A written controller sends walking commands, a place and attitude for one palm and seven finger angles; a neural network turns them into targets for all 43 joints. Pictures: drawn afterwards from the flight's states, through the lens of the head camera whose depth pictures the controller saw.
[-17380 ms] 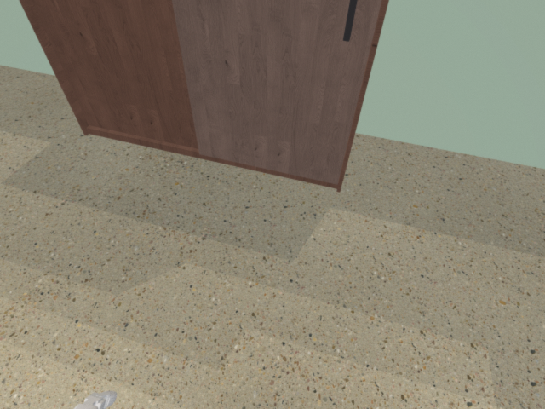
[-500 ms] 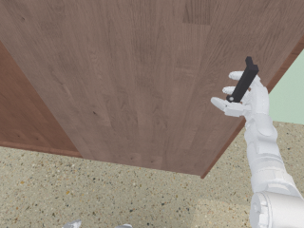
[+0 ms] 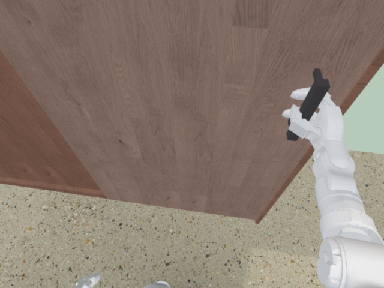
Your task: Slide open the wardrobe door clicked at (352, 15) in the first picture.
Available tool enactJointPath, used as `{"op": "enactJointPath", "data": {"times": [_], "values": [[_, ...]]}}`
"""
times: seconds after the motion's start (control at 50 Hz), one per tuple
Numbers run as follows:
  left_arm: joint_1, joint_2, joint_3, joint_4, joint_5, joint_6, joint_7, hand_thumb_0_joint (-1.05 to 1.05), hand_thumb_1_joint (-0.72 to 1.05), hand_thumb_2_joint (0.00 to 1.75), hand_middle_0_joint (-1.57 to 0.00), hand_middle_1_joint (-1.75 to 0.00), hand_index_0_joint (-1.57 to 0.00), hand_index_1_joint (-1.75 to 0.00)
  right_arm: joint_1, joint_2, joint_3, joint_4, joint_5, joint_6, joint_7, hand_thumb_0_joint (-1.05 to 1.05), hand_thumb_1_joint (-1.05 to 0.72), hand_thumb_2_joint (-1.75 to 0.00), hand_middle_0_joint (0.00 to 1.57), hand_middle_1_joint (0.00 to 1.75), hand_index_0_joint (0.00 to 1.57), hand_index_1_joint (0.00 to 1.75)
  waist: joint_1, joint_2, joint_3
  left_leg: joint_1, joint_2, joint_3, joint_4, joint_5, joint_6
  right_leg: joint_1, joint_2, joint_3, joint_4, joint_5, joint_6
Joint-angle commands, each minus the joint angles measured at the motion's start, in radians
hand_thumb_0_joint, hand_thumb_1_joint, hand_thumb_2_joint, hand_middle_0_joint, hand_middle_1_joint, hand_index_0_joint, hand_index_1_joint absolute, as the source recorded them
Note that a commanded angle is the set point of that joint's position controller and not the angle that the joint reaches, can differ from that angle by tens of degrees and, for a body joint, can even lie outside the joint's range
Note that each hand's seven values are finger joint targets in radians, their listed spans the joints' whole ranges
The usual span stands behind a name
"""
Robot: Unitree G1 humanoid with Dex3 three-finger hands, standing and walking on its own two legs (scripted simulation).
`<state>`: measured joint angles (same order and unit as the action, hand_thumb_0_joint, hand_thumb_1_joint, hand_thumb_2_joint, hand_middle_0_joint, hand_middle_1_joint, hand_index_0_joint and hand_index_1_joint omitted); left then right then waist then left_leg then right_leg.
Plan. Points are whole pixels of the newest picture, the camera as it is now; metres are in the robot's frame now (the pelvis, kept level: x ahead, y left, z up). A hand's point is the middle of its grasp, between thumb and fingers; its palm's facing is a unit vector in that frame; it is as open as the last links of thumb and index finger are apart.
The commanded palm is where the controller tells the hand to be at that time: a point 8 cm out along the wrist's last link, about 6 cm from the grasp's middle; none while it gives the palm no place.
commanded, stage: grip the handle and tug to test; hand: right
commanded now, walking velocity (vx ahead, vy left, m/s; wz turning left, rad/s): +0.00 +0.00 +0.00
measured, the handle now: (303, 106) +0.49 -0.18 +0.11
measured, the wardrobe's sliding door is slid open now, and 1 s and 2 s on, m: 0.00 0.00 0.03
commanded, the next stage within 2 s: tug the door sideways, standing still in 0.52 s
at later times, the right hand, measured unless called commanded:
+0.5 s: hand (294, 122) +0.45 -0.15 +0.11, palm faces +0.02 +1.00 +0.00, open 5.5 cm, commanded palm +0.39 -0.20 +0.11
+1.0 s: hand (293, 121) +0.45 -0.15 +0.11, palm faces +0.08 +1.00 +0.00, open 5.5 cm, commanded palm +0.42 -0.16 +0.11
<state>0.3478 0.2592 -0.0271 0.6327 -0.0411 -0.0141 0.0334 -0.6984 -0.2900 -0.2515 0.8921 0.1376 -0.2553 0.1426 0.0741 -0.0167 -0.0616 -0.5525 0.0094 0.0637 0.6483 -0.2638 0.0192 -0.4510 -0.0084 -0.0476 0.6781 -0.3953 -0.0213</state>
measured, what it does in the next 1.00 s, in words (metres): stands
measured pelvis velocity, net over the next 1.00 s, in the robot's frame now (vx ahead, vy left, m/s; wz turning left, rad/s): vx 0.03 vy -0.01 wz -0.05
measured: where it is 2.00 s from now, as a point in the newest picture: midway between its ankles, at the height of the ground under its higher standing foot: outside the picture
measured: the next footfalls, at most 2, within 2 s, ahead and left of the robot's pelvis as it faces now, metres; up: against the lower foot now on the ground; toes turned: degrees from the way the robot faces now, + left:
left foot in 1.70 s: +0.08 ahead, +0.13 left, +0.00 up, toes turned -1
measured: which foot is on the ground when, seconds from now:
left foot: down 0.00-1.00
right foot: down 0.00-1.00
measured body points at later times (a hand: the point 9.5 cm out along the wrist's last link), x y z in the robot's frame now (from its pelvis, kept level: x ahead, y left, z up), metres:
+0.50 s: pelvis +0.01 +0.00 +0.00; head +0.06 +0.01 +0.45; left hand +0.07 +0.26 -0.11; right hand +0.44 -0.20 +0.11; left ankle +0.03 +0.11 -0.72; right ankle -0.04 -0.10 -0.72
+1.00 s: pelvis +0.03 -0.01 +0.00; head +0.08 -0.01 +0.45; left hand +0.15 +0.22 -0.12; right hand +0.44 -0.20 +0.11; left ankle +0.03 +0.11 -0.72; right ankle -0.04 -0.10 -0.72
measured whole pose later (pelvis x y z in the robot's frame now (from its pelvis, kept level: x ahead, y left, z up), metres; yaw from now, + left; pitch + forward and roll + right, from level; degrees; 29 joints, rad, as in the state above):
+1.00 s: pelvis +0.03 -0.01 +0.00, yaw -3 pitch +10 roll +1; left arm 0.31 0.22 0.00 0.65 -0.02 -0.03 0.00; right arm -0.56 -0.14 -0.09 0.60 0.13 -0.13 -0.03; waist 0.01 -0.04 -0.08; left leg -0.48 0.03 0.09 0.61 -0.31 0.00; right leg -0.40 0.01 0.00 0.65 -0.42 -0.03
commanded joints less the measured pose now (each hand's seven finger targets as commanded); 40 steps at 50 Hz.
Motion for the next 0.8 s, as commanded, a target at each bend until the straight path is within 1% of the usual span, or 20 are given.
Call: {"op": "enactJointPath", "data": {"times": [0.0, 0.04, 0.08, 0.12, 0.14, 0.16, 0.2, 0.24, 0.28, 0.3, 0.4, 0.44, 0.48, 0.54, 0.6, 0.62, 0.66, 0.7, 0.76, 0.78], "values": [[0.063, 0.14, 0.055, -0.092, 0.005, -0.032, 0.006, 0.0, 0.9, 0.9, -0.2, -0.3, -0.2, -0.3, -0.452, -0.229, -0.051, -0.198, 0.011, -0.061, -0.019, 0.0, -0.9, -0.9, 0.45, 1.4, 0.45, 1.4, 0.013, 0.03, -0.345, 0.306, -0.012, -0.047, -0.036, 0.307, 0.005, 0.006, 0.012, 0.039, -0.085, 0.291, -0.002], [0.061, 0.137, 0.054, -0.096, 0.005, -0.033, 0.004, 0.0, 0.9, 0.9, -0.2, -0.3, -0.2, -0.3, -0.446, -0.209, -0.039, -0.201, 0.015, -0.062, -0.017, 0.0, -0.9, -0.9, 0.45, 1.4, 0.45, 1.4, 0.009, 0.01, -0.353, 0.309, -0.013, -0.047, -0.033, 0.313, 0.005, 0.007, 0.014, 0.038, -0.087, 0.296, 0.0], [0.063, 0.143, 0.054, -0.093, 0.005, -0.034, 0.006, 0.0, 0.9, 0.9, -0.2, -0.3, -0.2, -0.3, -0.438, -0.239, -0.064, -0.178, 0.015, -0.063, -0.016, 0.0, -0.9, -0.9, 0.45, 1.4, 0.45, 1.4, 0.007, 0.048, -0.34, 0.318, -0.012, -0.049, -0.036, 0.299, 0.003, -0.017, 0.012, 0.038, -0.09, 0.273, -0.001], [0.056, 0.139, 0.054, -0.104, 0.004, -0.034, 0.004, 0.0, 0.9, 0.9, -0.2, -0.3, -0.2, -0.3, -0.424, -0.228, -0.052, -0.219, 0.011, -0.073, -0.015, 0.0, -0.9, -0.9, 0.45, 1.4, 0.45, 1.4, -0.002, -0.003, -0.371, 0.327, -0.012, -0.052, -0.032, 0.303, 0.007, 0.004, 0.015, 0.036, -0.092, 0.285, -0.001], [0.049, 0.134, 0.052, -0.107, 0.002, -0.036, 0.002, 0.0, 0.9, 0.9, -0.2, -0.3, -0.2, -0.3, -0.401, -0.202, -0.038, -0.219, 0.013, -0.072, -0.014, 0.0, -0.9, -0.9, 0.45, 1.4, 0.45, 1.4, -0.007, -0.027, -0.353, 0.311, -0.013, -0.047, -0.033, 0.303, 0.01, 0.013, 0.014, 0.035, -0.092, 0.292, 0.002], [0.05, 0.134, 0.05, -0.106, 0.003, -0.039, 0.0, 0.0, 0.9, 0.9, -0.2, -0.3, -0.2, -0.3, -0.409, -0.18, -0.018, -0.22, 0.017, -0.07, -0.011, 0.0, -0.9, -0.9, 0.45, 1.4, 0.45, 1.4, 0.001, -0.017, -0.35, 0.3, -0.014, -0.046, -0.037, 0.289, 0.009, 0.016, 0.013, 0.037, -0.092, 0.279, 0.002], [0.056, 0.143, 0.053, -0.104, 0.005, -0.038, 0.001, 0.0, 0.9, 0.9, -0.2, -0.3, -0.2, -0.3, -0.377, -0.216, -0.052, -0.199, 0.02, -0.067, -0.015, 0.0, -0.9, -0.9, 0.45, 1.4, 0.45, 1.4, -0.001, 0.051, -0.33, 0.314, -0.016, -0.046, -0.041, 0.28, 0.006, -0.012, 0.009, 0.038, -0.094, 0.264, -0.003], [0.047, 0.141, 0.056, -0.116, 0.002, -0.039, 0.001, 0.0, 0.9, 0.9, -0.2, -0.3, -0.2, -0.3, -0.363, -0.219, -0.054, -0.241, 0.021, -0.069, -0.012, 0.0, -0.9, -0.9, 0.45, 1.4, 0.45, 1.4, -0.01, 0.035, -0.355, 0.344, -0.013, -0.052, -0.039, 0.295, 0.004, -0.014, 0.012, 0.03, -0.1, 0.265, -0.003], [0.041, 0.134, 0.057, -0.127, 0.0, -0.041, -0.001, 0.0, 0.9, 0.9, -0.2, -0.3, -0.2, -0.3, -0.306, -0.183, -0.034, -0.278, 0.022, -0.067, -0.007, 0.0, -0.9, -0.9, 0.45, 1.4, 0.45, 1.4, -0.027, -0.015, -0.376, 0.343, -0.015, -0.044, -0.029, 0.33, 0.012, 0.022, 0.01, 0.03, -0.099, 0.322, 0.003], [0.04, 0.134, 0.057, -0.128, 0.001, -0.041, -0.003, 0.0, 0.9, 0.9, -0.2, -0.3, -0.2, -0.3, -0.299, -0.169, -0.022, -0.294, 0.026, -0.063, -0.006, 0.0, -0.9, -0.9, 0.45, 1.4, 0.45, 1.4, -0.022, -0.019, -0.377, 0.342, -0.015, -0.044, -0.031, 0.347, 0.012, 0.036, 0.009, 0.03, -0.093, 0.346, 0.001], [0.029, 0.133, 0.062, -0.15, 0.001, -0.044, -0.01, 0.0, 0.9, 0.9, -0.2, -0.3, -0.2, -0.3, -0.136, -0.171, -0.044, -0.402, 0.044, -0.048, -0.007, 0.0, -0.9, -0.9, 0.45, 1.4, 0.45, 1.4, -0.056, 0.038, -0.397, 0.418, -0.015, -0.042, -0.029, 0.431, 0.012, 0.035, 0.004, 0.024, -0.103, 0.424, 0.0], [0.018, 0.126, 0.066, -0.163, -0.002, -0.044, -0.014, 0.0, 0.9, 0.9, -0.2, -0.3, -0.2, -0.3, -0.047, -0.169, -0.052, -0.482, 0.046, -0.04, -0.006, 0.0, -0.9, -0.9, 0.45, 1.4, 0.45, 1.4, -0.076, 0.004, -0.417, 0.44, -0.012, -0.047, -0.025, 0.484, 0.011, 0.059, 0.0, 0.013, -0.103, 0.492, 0.001], [0.008, 0.119, 0.067, -0.168, -0.004, -0.048, -0.017, 0.0, 0.9, 0.9, -0.2, -0.3, -0.2, -0.3, -0.009, -0.137, -0.029, -0.547, 0.05, -0.025, -0.006, 0.0, -0.9, -0.9, 0.45, 1.4, 0.45, 1.4, -0.076, -0.028, -0.406, 0.429, -0.012, -0.044, -0.03, 0.516, 0.011, 0.092, -0.007, 0.012, -0.102, 0.557, 0.006], [0.006, 0.12, 0.071, -0.171, -0.005, -0.046, -0.018, 0.0, 0.9, 0.9, -0.2, -0.3, -0.2, -0.3, 0.072, -0.147, -0.043, -0.591, 0.051, 0.002, -0.016, 0.0, -0.9, -0.9, 0.45, 1.4, 0.45, 1.4, -0.081, 0.005, -0.383, 0.443, -0.012, -0.043, -0.036, 0.556, 0.01, 0.1, -0.013, 0.01, -0.104, 0.603, 0.006], [-0.003, 0.119, 0.071, -0.176, -0.006, -0.042, -0.015, 0.0, 0.9, 0.9, -0.2, -0.3, -0.2, -0.3, 0.089, -0.128, -0.025, -0.636, 0.052, 0.034, -0.021, 0.0, -0.9, -0.9, 0.45, 1.4, 0.45, 1.4, -0.074, 0.001, -0.365, 0.448, -0.01, -0.037, -0.044, 0.584, 0.01, 0.116, -0.015, 0.007, -0.107, 0.632, 0.008], [0.0, 0.117, 0.068, -0.168, -0.007, -0.04, -0.013, 0.0, 0.9, 0.9, -0.2, -0.3, -0.2, -0.3, 0.019, -0.108, 0.001, -0.642, 0.048, 0.044, -0.025, 0.0, -0.9, -0.9, 0.45, 1.4, 0.45, 1.4, -0.049, -0.01, -0.36, 0.421, -0.012, -0.034, -0.047, 0.584, 0.007, 0.139, -0.016, 0.013, -0.107, 0.647, 0.011], [0.007, 0.112, 0.071, -0.15, -0.006, -0.039, -0.01, 0.0, 0.9, 0.9, -0.2, -0.3, -0.2, -0.3, -0.07, -0.053, 0.048, -0.635, 0.045, 0.069, -0.04, 0.0, -0.9, -0.9, 0.45, 1.4, 0.45, 1.4, -0.027, -0.036, -0.341, 0.369, -0.015, -0.027, -0.052, 0.57, 0.004, 0.173, -0.018, 0.021, -0.094, 0.672, 0.017], [0.023, 0.111, 0.075, -0.121, -0.001, -0.036, -0.004, 0.0, 0.9, 0.9, -0.2, -0.3, -0.2, -0.3, -0.208, -0.007, 0.102, -0.611, 0.034, 0.086, -0.064, 0.0, -0.9, -0.9, 0.45, 1.4, 0.45, 1.4, 0.017, 0.002, -0.32, 0.312, -0.019, -0.019, -0.056, 0.55, 0.0, 0.2, -0.023, 0.035, -0.078, 0.683, 0.018], [0.048, 0.104, 0.082, -0.094, 0.01, -0.038, -0.009, 0.0, 0.9, 0.9, -0.2, -0.3, -0.2, -0.3, -0.232, 0.052, 0.142, -0.598, 0.015, 0.095, -0.091, 0.0, -0.9, -0.9, 0.45, 1.4, 0.45, 1.4, 0.017, -0.051, -0.387, 0.279, -0.018, -0.009, -0.037, 0.574, 0.001, 0.264, -0.024, 0.054, -0.053, 0.809, 0.036], [0.052, 0.103, 0.083, -0.087, 0.013, -0.039, -0.012, 0.0, 0.9, 0.9, -0.2, -0.3, -0.2, -0.3, -0.23, 0.079, 0.162, -0.58, 0.01, 0.096, -0.097, 0.0, -0.9, -0.9, 0.45, 1.4, 0.45, 1.4, 0.019, -0.029, -0.387, 0.267, -0.018, -0.003, -0.036, 0.567, 0.0, 0.272, -0.025, 0.059, -0.046, 0.821, 0.04]]}}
